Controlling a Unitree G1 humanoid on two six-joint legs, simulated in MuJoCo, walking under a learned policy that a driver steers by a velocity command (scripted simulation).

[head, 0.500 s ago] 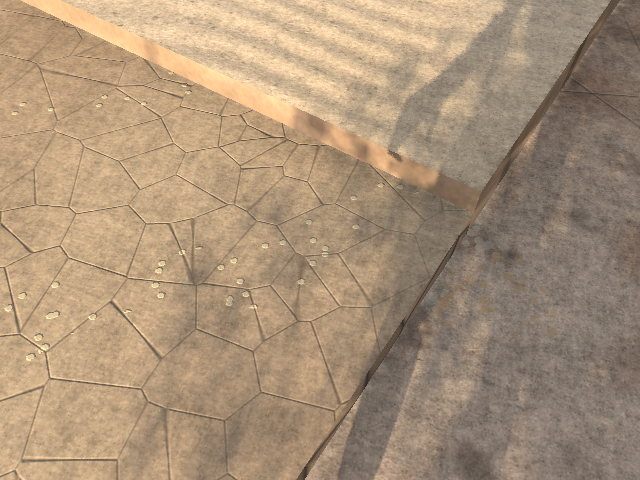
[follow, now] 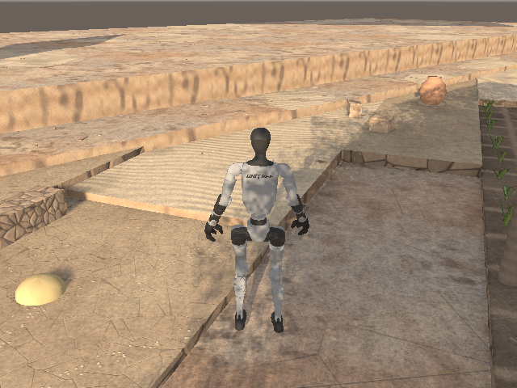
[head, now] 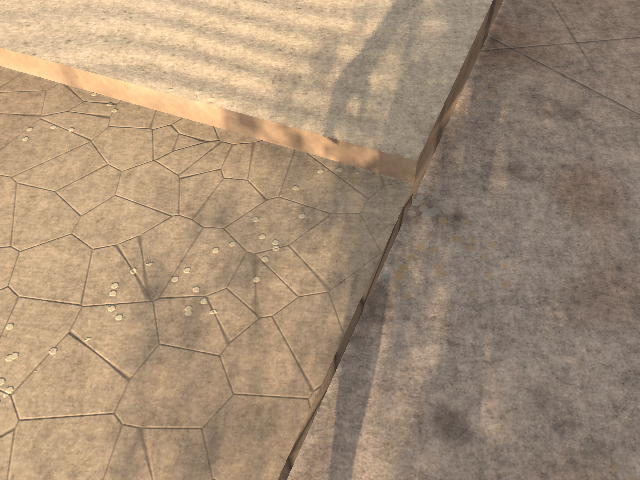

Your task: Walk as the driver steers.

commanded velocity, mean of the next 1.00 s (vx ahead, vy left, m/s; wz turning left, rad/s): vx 0.00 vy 0.00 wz -0.12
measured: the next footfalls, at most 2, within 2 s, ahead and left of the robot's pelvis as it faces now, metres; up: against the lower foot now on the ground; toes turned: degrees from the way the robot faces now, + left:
left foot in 0.12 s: +0.04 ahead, +0.12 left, +0.00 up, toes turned -8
right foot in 0.52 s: -0.01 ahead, -0.14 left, +0.00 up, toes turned -12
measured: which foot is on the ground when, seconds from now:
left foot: up 0.00-0.10, down 0.12-0.80, up 0.82-1.00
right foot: down 0.00-0.12, up 0.14-0.50, down 0.52-1.00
